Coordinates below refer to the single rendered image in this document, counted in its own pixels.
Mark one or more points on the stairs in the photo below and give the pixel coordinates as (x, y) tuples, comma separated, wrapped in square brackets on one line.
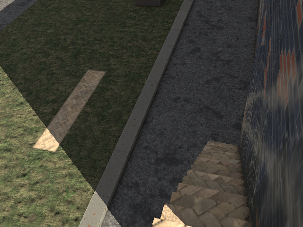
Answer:
[(212, 194)]

